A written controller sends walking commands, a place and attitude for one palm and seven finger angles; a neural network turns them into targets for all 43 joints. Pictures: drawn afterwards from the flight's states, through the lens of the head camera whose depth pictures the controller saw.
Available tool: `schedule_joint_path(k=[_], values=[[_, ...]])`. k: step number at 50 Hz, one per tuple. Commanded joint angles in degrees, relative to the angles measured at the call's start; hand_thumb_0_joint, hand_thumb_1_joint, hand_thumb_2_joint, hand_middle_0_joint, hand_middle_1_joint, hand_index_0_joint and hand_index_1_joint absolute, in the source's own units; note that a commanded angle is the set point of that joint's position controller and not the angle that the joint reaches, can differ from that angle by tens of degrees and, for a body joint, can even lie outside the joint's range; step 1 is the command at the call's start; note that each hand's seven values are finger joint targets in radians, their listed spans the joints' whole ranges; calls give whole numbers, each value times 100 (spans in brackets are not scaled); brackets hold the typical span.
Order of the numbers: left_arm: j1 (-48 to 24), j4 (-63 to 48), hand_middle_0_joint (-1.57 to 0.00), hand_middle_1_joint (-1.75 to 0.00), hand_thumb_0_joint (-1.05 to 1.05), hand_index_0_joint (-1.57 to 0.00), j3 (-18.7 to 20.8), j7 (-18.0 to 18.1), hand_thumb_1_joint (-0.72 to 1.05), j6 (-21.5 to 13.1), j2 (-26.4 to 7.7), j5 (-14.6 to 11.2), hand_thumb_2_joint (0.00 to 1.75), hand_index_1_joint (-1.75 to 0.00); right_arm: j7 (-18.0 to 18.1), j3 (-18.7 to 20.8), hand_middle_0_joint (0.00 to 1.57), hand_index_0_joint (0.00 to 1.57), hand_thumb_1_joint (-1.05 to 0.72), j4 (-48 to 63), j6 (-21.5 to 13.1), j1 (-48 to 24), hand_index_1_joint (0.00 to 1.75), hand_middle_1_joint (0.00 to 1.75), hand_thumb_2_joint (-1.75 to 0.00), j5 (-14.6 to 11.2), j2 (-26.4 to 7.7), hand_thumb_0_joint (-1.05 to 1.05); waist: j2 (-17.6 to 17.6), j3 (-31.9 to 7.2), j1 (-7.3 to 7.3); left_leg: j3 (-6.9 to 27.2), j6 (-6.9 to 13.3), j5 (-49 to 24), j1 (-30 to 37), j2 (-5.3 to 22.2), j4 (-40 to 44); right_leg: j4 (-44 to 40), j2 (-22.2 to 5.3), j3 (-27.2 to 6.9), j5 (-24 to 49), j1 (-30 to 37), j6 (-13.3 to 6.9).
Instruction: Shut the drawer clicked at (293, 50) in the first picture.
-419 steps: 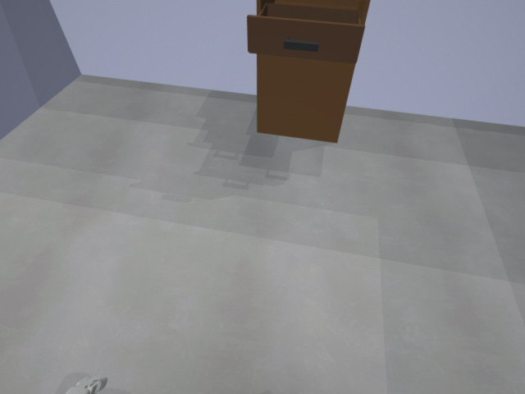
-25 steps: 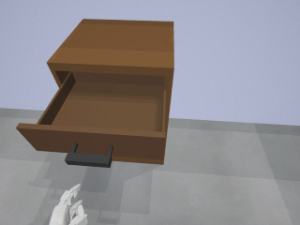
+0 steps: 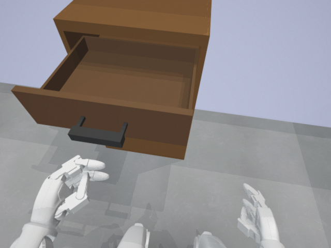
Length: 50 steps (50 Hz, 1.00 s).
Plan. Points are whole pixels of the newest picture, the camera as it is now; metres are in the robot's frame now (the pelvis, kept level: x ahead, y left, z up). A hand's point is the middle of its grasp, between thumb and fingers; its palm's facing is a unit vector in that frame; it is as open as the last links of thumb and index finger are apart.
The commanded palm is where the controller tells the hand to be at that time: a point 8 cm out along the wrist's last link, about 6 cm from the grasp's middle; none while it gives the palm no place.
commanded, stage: raise the hand and make a fist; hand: left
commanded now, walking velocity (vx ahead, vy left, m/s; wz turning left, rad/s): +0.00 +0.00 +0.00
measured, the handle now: (100, 129) +0.39 +0.22 +0.04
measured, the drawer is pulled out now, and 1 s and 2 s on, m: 0.30 0.30 0.30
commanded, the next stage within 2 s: bring the fist close to the handle in 1.26 s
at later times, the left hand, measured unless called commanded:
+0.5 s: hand (77, 188) +0.21 +0.19 +0.10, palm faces -0.03 -1.00 -0.05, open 3.1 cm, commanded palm +0.18 +0.24 +0.11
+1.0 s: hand (76, 180) +0.21 +0.19 +0.13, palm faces -0.03 -1.00 -0.07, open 3.3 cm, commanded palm +0.18 +0.24 +0.14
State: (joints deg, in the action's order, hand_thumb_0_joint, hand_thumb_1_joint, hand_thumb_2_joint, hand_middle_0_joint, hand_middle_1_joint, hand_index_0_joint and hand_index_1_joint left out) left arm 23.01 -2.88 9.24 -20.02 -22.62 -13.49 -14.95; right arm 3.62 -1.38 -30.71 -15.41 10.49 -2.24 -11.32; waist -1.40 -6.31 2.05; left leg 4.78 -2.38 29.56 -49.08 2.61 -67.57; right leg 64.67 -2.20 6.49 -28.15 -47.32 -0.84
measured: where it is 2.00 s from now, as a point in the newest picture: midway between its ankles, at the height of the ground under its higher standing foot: outside the picture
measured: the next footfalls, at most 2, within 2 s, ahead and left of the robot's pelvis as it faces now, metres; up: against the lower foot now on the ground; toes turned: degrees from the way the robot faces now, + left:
none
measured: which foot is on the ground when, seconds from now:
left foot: down 0.00-1.00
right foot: down 0.00-1.00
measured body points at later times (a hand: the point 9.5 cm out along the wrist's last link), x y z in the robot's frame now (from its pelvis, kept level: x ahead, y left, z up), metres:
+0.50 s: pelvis +0.03 +0.03 +0.02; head +0.07 +0.04 +0.47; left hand +0.21 +0.25 +0.10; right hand +0.23 -0.21 -0.02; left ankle +0.04 +0.14 -0.65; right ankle +0.04 -0.12 -0.65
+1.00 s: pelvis +0.04 +0.02 +0.04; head +0.06 +0.02 +0.49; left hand +0.21 +0.24 +0.13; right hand +0.23 -0.20 -0.02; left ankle +0.04 +0.14 -0.65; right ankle +0.04 -0.12 -0.65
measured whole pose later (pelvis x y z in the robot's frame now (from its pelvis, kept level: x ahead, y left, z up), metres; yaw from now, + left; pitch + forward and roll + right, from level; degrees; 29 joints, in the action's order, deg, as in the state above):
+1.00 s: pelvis +0.04 +0.02 +0.04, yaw -1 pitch +8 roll -2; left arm 38.0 -21.6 6.4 -12.4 -13.1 -12.6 -13.4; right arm 2.6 -1.2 -27.3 -12.0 15.2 -2.8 -12.0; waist -2.3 -7.4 0.6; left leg 2.0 -0.4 29.1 -35.8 1.9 -56.8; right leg 53.3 -2.8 4.3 -26.7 -34.4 1.5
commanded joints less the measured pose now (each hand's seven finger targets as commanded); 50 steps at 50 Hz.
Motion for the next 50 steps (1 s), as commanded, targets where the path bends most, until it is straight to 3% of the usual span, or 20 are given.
schedule_joint_path(k=[1, 3, 6, 10, 11, 14, 16, 18, 19, 21, 23, 25, 26, 27, 29, 31, 38, 42, 45, 50], values=[[248, -974, -86, -101, 0, -86, 760, 47, 90, 377, -846, -237, 90, -101, 104, 460, 20, 20, -90, 938, -325, -339, 30, 30, -90, -84, -810, 0, 131, -1113, -91, -355, 372, -797, 651, -305, 1394, -1795, 157, -635, -186, 1264, 34], [343, -1372, -90, -106, 0, -90, 566, 194, 90, 407, -588, -258, 90, -106, 68, 441, 20, 20, -90, 977, -331, -297, 30, 30, -90, -55, -743, 0, 101, -1181, -79, -355, 356, -1004, 823, -315, 1529, -1703, 161, -464, 160, 1339, 39], [629, -1362, -96, -112, 0, -96, 602, 481, 90, 283, -574, -176, 90, -112, 20, 457, 20, 20, -90, 918, -348, -350, 30, 30, -90, -5, -717, 0, 377, -918, -68, -317, 340, -1049, 776, -300, 1630, -1677, 183, -355, 216, 1319, 37], [971, -1745, -104, -121, 0, -104, 331, 583, 90, 11, -436, -56, 90, -121, -64, 501, 20, 20, -90, 958, -390, -225, 30, 30, -90, -5, -747, 0, 100, -828, -127, -354, 331, -1050, 965, -293, 1724, -1593, 182, -220, 356, 1156, 20], [977, -1725, -106, -123, 0, -106, 275, 630, 90, -17, -418, 3, 90, -123, -73, 497, 20, 20, -90, 938, -371, -250, 30, 30, -90, 4, -777, 0, 237, -723, -179, -325, 344, -977, 931, -280, 1742, -1597, 200, -198, 273, 1106, 24], [1037, -2249, -112, -130, 0, -112, 14, 659, 90, -152, -312, 48, 90, -130, -96, 505, 20, 20, -90, 1027, -383, -102, 30, 30, -90, 1, -797, 0, -119, -907, -208, -324, 347, -1121, 1163, -283, 1760, -1493, 200, -144, 507, 1086, 1], [1099, -2392, -116, -134, 0, -116, 177, 749, 90, -191, -506, 93, 90, -134, -87, 524, 20, 20, -90, 991, -354, -114, 30, 30, -90, 10, -800, 0, -124, -939, -189, -300, 347, -1278, 1245, -264, 1742, -1450, 217, -121, 707, 1123, -10], [1292, -2546, -120, -138, 0, -120, 25, 774, 90, -204, -341, 116, 90, -138, -109, 528, 20, 20, -90, 1063, -306, -49, 30, 30, -90, -3, -772, 0, -167, -988, -179, -293, 328, -1499, 1364, -252, 1778, -1377, 227, -56, 913, 1148, -20], [1334, -2630, -122, -140, 0, -122, -60, 778, 90, -182, -283, 114, 90, -140, -126, 514, 20, 20, -90, 1103, -284, -64, 30, 30, -90, -5, -762, 0, -299, -1007, -169, -302, 322, -1548, 1405, -251, 1785, -1378, 225, -50, 973, 1172, -17], [1275, -2546, -126, -145, 0, -126, 31, 830, 90, -88, -389, 164, 90, -145, -114, 506, 20, 20, -90, 1086, -189, -68, 30, 30, -90, -10, -770, 0, -169, -836, -218, -267, 324, -1552, 1387, -227, 1810, -1421, 246, -40, 1010, 1166, -10], [1384, -2687, -130, -149, 0, -130, -185, 800, 90, 16, -189, 159, 90, -149, -130, 486, 20, 20, -90, 1208, -132, -67, 30, 30, -90, -20, -763, 0, -243, -826, -209, -267, 313, -1593, 1460, -227, 1858, -1424, 250, -18, 1058, 1196, -4], [1427, -2739, -134, -153, 0, -134, -178, 792, 90, 149, -246, 176, 90, -153, -139, 460, 20, 20, -90, 1273, -76, -72, 30, 30, -90, -35, -752, 0, -325, -776, -197, -260, 306, -1580, 1490, -213, 1909, -1468, 255, -7, 1056, 1232, -6], [1401, -2756, -136, -156, 0, -136, -97, 822, 90, 206, -364, 224, 90, -156, -128, 459, 20, 20, -90, 1277, -35, -80, 30, 30, -90, -38, -766, 0, -191, -758, -215, -241, 322, -1637, 1517, -194, 1910, -1488, 262, -14, 1110, 1269, -5], [1487, -2822, -138, -158, 0, -138, -242, 803, 90, 268, -207, 219, 90, -158, -132, 441, 20, 20, -90, 1336, -17, -56, 30, 30, -90, -33, -735, 0, -196, -784, -209, -258, 327, -1701, 1565, -203, 1913, -1496, 260, -5, 1199, 1295, 6], [1433, -2899, -140, -160, 0, -140, -212, 789, 90, 366, -245, 208, 90, -160, -136, 414, 20, 20, -90, 1377, 14, -61, 30, 30, -90, -33, -733, 0, -276, -749, -196, -262, 312, -1704, 1583, -200, 1939, -1527, 260, -5, 1226, 1341, 9], [1442, -2835, -140, -160, 0, -140, -28, 827, 90, 438, -405, 206, 90, -160, -127, 395, 20, 20, -90, 1343, 56, -131, 30, 30, -90, -31, -723, 0, -137, -614, -181, -234, 314, -1666, 1536, -191, 1970, -1575, 276, -8, 1218, 1409, -7], [1569, -3258, -140, -160, 0, -140, -220, 780, 90, 506, -249, 169, 90, -160, -159, 333, 20, 20, -90, 1433, 31, -66, 30, 30, -90, -46, -689, 0, -211, -735, -195, -249, 308, -1845, 1740, -192, 2029, -1638, 263, 17, 1388, 1555, 11], [1497, -3232, -140, -160, 0, -140, 24, 801, 90, 577, -470, 141, 90, -160, -114, 328, 20, 20, -90, 1402, 6, -102, 30, 30, -90, -71, -713, 0, -88, -647, -188, -255, 317, -1606, 1688, -202, 2102, -1763, 262, -21, 1235, 1631, 10], [1631, -3079, -140, -160, 0, -140, -42, 764, 90, 632, -314, 75, 90, -160, -102, 317, 20, 20, -90, 1382, -30, -112, 30, 30, -90, -82, -703, 0, -54, -548, -176, -278, 309, -1569, 1671, -223, 2140, -1826, 256, -15, 1241, 1653, 20], [1575, -2958, -140, -160, 0, -140, 188, 759, 90, 556, -485, 30, 90, -160, -60, 347, 20, 20, -90, 1301, -102, -109, 30, 30, -90, -88, -719, 0, 9, -536, -142, -335, 315, -1530, 1636, -250, 2132, -1924, 240, -102, 1228, 1771, 17]])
